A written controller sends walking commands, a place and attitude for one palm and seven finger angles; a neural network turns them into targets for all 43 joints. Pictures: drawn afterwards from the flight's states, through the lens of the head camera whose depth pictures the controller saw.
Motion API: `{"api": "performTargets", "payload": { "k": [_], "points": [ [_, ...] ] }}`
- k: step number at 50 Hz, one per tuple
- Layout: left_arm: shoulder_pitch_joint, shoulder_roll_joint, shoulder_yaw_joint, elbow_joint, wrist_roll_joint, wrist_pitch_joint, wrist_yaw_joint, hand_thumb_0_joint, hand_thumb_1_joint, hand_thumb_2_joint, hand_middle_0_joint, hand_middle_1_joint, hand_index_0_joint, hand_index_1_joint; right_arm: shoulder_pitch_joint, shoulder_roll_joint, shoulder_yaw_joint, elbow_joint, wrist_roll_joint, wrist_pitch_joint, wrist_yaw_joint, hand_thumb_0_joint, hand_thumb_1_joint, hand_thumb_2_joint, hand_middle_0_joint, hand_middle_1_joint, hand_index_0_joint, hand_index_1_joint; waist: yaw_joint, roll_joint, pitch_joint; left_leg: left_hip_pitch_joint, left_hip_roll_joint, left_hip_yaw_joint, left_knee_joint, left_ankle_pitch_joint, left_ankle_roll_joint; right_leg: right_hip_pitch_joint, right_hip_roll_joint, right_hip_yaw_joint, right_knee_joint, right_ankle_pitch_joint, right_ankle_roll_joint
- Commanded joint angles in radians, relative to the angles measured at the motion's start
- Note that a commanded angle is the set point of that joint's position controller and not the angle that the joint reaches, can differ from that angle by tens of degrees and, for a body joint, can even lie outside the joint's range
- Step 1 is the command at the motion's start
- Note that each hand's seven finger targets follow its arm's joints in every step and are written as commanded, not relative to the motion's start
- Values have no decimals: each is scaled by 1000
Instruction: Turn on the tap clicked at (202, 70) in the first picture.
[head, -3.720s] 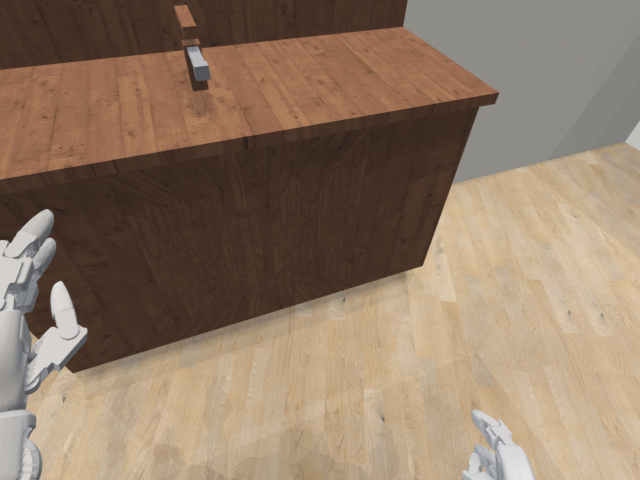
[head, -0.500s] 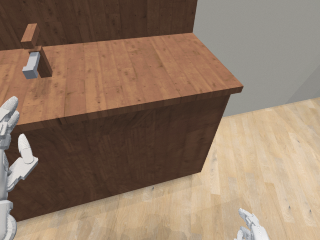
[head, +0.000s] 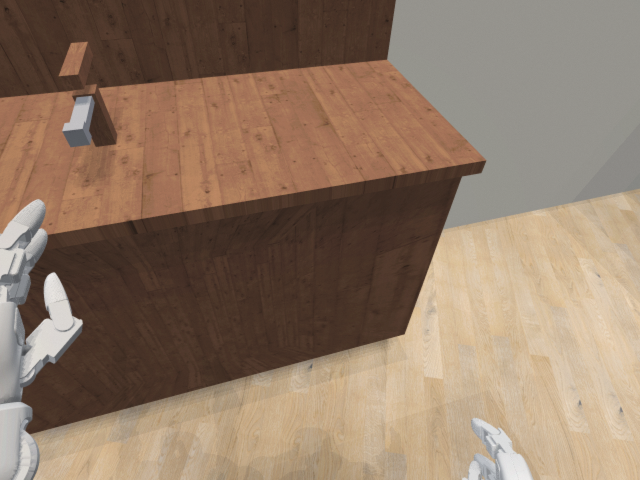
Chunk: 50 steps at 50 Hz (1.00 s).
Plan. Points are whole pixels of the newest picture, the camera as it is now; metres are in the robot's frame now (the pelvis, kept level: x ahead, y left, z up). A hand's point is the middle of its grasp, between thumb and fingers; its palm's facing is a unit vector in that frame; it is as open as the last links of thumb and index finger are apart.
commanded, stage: come to a stop and stand still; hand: left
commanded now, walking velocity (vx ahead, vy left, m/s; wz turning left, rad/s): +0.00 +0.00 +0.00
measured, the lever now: (77, 134) +0.55 +0.42 +0.14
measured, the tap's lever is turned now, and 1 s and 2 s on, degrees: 0 0 0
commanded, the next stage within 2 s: look again from close up in 1.14 s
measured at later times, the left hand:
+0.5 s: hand (22, 396) +0.14 +0.25 +0.17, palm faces +0.47 -0.79 -0.39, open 7.4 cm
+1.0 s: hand out of the picture +0.10 +0.25 +0.16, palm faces +0.46 -0.80 -0.38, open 7.4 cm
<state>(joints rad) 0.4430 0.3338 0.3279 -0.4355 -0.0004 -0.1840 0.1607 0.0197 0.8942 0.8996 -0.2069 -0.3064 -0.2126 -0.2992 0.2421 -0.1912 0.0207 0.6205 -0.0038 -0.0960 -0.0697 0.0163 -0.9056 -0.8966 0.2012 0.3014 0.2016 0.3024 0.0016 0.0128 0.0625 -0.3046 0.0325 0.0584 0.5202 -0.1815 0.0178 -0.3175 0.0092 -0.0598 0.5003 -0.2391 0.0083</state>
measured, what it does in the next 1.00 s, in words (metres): walks backwards: left foot, then right foot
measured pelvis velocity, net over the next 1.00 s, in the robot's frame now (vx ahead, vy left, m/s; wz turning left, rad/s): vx -0.11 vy -0.01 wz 0.04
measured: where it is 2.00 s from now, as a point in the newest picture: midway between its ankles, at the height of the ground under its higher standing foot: outside the picture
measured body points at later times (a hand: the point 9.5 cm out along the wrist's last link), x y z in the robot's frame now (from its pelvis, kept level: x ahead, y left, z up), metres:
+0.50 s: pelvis -0.05 -0.01 +0.00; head -0.06 -0.01 +0.44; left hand +0.11 +0.29 +0.19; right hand +0.11 -0.22 -0.09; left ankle +0.09 +0.11 -0.73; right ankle +0.02 -0.10 -0.73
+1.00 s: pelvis -0.11 -0.01 +0.00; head -0.10 +0.00 +0.45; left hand +0.06 +0.29 +0.18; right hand +0.06 -0.22 -0.09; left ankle -0.04 +0.11 -0.73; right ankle -0.06 -0.12 -0.73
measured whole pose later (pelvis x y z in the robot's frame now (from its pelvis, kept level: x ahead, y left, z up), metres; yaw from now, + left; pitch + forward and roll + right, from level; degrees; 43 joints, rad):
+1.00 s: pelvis -0.11 -0.01 +0.00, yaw +2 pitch -2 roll -1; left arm 0.44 0.34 0.33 -0.43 -0.01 -0.22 0.16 0.02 0.89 0.90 -0.21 -0.31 -0.21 -0.30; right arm 0.23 -0.18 0.03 0.64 0.00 -0.13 -0.06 0.02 -0.90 -0.90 0.20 0.30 0.20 0.30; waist 0.01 0.01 0.04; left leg -0.32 0.05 0.06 0.52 -0.17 0.00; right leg -0.25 0.03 -0.02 0.48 -0.20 -0.01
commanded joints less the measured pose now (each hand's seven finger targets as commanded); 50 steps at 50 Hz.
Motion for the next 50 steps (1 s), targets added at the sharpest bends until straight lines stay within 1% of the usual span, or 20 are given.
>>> {"api": "performTargets", "payload": {
  "k": [1,4,8,13,16,18,22,23,24,25,26,27,30,33,35,37,39,40,45,50],
  "points": [
    [-68,175,115,-250,-2,-76,23,0,900,900,-200,-300,-200,-300,-111,-114,-45,-154,0,-63,-8,0,-900,-900,200,300,200,300,6,45,-107,-118,85,-86,-162,-356,3,143,-64,115,-112,-160,-14],
    [-93,170,107,-242,-6,-64,21,0,900,900,-200,-300,-200,-300,-103,-110,-46,-138,-5,-57,-4,0,-900,-900,200,300,200,300,-2,-44,-91,-12,24,-29,-16,-293,-21,-27,-138,222,-236,-331,-49],
    [-115,170,98,-206,-10,-56,26,0,900,900,-200,-300,-200,-300,-99,-100,-38,-121,-3,-42,-7,0,-900,-900,200,300,200,300,-8,-91,-106,69,1,-26,77,-252,-20,-125,-173,226,-267,-419,-60],
    [-129,183,110,-257,-11,-63,19,0,900,900,-200,-300,-200,-300,-114,-115,-37,-137,-3,-28,-10,0,-900,-900,200,300,200,300,-2,27,-77,-35,63,-112,-116,-388,-2,-48,-93,126,-144,-386,-28],
    [-113,176,123,-287,-9,-69,12,0,900,900,-200,-300,-200,-300,-125,-126,-51,-162,1,-36,-9,0,-900,-900,200,300,200,300,10,244,-97,-273,195,-248,-369,-594,40,203,11,13,216,-185,9],
    [-72,164,118,-255,-11,-65,0,0,900,900,-200,-300,-200,-300,-118,-113,-62,-173,0,-41,-3,0,-900,-900,200,300,200,300,15,229,-103,-322,220,-231,-367,-555,68,251,20,1,293,-162,11],
    [4,160,113,-234,-21,-67,3,0,900,900,-200,-300,-200,-300,-107,-112,-57,-164,8,-55,11,0,-900,-900,200,300,200,300,1,175,-113,-119,176,-130,-279,-425,29,196,11,-31,-9,-182,-13],
    [-17,170,114,-245,-21,-69,7,0,900,900,-200,-300,-200,-300,-104,-109,-56,-163,7,-50,13,0,-900,-900,200,300,200,300,-8,147,-97,-108,147,-100,-233,-399,7,183,-11,7,-91,-187,-31],
    [-44,172,111,-237,-11,-61,6,0,900,900,-200,-300,-200,-300,-108,-113,-61,-156,5,-45,13,0,-900,-900,200,300,200,300,-8,26,-102,-99,84,-24,-124,-392,-26,130,-56,94,-144,-288,-55],
    [-58,178,109,-229,-13,-51,3,0,900,900,-200,-300,-200,-300,-107,-108,-65,-158,5,-38,12,0,-900,-900,200,300,200,300,-9,-111,-85,-26,29,16,56,-293,-46,-31,-152,269,-250,-471,-103],
    [-80,193,113,-243,-18,-42,6,0,900,900,-200,-300,-200,-300,-115,-106,-59,-144,1,-36,8,0,-900,-900,200,300,200,300,0,-179,-49,25,5,-3,242,-212,-50,-195,-255,415,-338,-541,-151],
    [-116,184,92,-247,-17,-40,8,0,900,900,-200,-300,-200,-300,-121,-94,-45,-122,-8,-33,9,0,-900,-900,200,300,200,300,-4,-181,-43,23,-4,-27,338,-191,-49,-224,-288,428,-358,-527,-171],
    [-185,190,86,-213,-9,-50,16,0,900,900,-200,-300,-200,-300,-126,-78,-20,-100,-7,-39,2,0,-900,-900,200,300,200,300,-8,-148,-80,12,-4,-21,269,-211,-33,-117,-224,269,-295,-369,-117],
    [-155,189,99,-191,-7,-55,15,0,900,900,-200,-300,-200,-300,-110,-103,-37,-102,-4,-48,-5,0,-900,-900,200,300,200,300,2,-115,-92,97,-15,3,17,-175,-18,-65,-187,240,-245,-302,-91],
    [-149,186,94,-242,-12,-69,8,0,900,900,-200,-300,-200,-300,-109,-131,-45,-125,-2,-52,-5,0,-900,-900,200,300,200,300,11,49,-86,107,70,-84,-156,-149,6,-27,-109,188,-124,-216,-46],
    [-115,176,107,-255,-9,-84,8,0,900,900,-200,-300,-200,-300,-123,-124,-25,-136,1,-48,-5,0,-900,-900,200,300,200,300,8,263,-58,-136,218,-266,-392,-530,53,88,-19,71,98,-203,1],
    [-143,177,102,-278,-3,-92,8,0,900,900,-200,-300,-200,-300,-119,-114,-43,-157,-1,-62,-10,0,-900,-900,200,300,200,300,9,206,-44,-245,255,-306,-402,-555,83,168,-8,70,191,-82,15],
    [-116,164,91,-254,2,-93,8,0,900,900,-200,-300,-200,-300,-123,-119,-45,-155,3,-72,-7,0,-900,-900,200,300,200,300,10,147,-55,-207,238,-253,-357,-494,76,169,-9,65,151,-71,17],
    [-76,156,91,-216,-6,-104,17,0,900,900,-200,-300,-200,-300,-97,-118,-40,-136,8,-85,3,0,-900,-900,200,300,200,300,-11,134,-97,-88,128,-131,-222,-269,4,185,-28,68,-85,2,-5],
    [-82,169,93,-211,-17,-87,11,0,900,900,-200,-300,-200,-300,-113,-114,-42,-135,4,-75,0,0,-900,-900,200,300,200,300,-2,-13,-119,9,65,-56,-113,-248,-14,51,-79,181,-182,-169,-29]
  ]
}}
